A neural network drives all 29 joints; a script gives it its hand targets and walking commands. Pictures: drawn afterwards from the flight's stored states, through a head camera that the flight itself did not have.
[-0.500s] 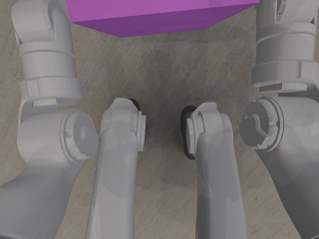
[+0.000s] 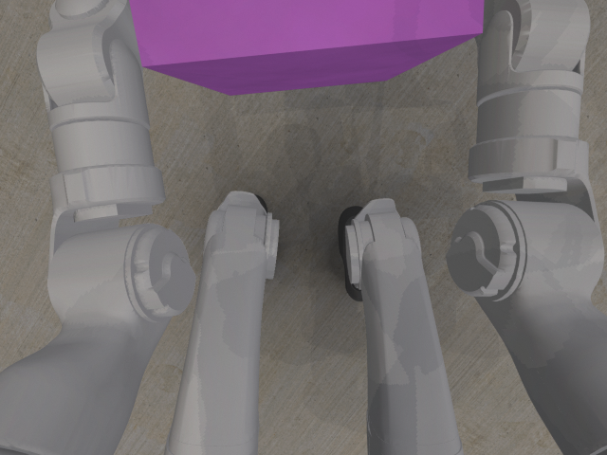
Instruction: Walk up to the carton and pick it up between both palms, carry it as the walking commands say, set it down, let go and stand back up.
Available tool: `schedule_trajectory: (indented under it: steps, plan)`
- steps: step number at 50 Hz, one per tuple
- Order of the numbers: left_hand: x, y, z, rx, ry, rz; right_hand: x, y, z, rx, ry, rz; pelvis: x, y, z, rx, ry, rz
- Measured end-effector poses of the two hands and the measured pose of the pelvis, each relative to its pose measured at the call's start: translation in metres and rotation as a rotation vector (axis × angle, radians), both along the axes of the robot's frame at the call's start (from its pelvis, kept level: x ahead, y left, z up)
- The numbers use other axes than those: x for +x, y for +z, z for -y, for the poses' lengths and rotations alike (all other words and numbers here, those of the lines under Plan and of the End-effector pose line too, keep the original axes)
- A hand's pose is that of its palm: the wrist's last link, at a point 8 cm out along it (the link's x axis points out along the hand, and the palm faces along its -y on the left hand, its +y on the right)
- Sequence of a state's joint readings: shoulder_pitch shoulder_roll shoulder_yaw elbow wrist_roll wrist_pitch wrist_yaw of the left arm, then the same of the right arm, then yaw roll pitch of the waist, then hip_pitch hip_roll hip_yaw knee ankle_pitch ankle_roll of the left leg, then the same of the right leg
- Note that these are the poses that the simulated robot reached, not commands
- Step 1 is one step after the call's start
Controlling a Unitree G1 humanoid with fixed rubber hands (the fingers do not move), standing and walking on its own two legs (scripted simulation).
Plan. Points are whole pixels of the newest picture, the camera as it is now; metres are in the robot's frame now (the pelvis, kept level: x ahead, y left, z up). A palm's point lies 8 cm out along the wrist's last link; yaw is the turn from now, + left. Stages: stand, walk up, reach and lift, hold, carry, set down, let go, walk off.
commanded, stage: reach and lift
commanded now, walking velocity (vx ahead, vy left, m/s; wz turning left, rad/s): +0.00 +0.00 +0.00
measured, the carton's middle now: out of the picture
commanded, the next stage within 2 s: none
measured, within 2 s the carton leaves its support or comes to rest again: neither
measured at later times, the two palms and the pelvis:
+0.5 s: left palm out of the picture +0.51 +0.19 -0.04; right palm out of the picture +0.55 -0.13 -0.03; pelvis +0.00 +0.00 +0.05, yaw +0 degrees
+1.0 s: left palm out of the picture +0.49 +0.19 +0.03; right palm out of the picture +0.52 -0.13 +0.04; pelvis +0.01 -0.01 +0.11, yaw +0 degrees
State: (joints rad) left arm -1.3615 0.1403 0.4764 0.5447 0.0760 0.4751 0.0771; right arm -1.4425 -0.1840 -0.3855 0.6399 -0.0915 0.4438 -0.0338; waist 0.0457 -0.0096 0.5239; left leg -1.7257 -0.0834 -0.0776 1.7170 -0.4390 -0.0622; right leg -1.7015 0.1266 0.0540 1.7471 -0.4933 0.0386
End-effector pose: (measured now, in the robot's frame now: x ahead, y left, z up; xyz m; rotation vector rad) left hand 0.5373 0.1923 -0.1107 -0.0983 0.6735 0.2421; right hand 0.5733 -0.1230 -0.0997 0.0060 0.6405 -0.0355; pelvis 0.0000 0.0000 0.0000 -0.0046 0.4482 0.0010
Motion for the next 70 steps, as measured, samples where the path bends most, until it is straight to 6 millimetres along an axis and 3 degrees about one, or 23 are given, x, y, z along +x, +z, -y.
schedule_trajectory:
  steps: [70]
  plan:
    - [-0.065,0.198,0.006,0.029,-0.029,-0.001,-0.068,0.195,0.008,-0.011,0.008,0.003,0.018,0.156,0.005,0.003,0.006,0.267]
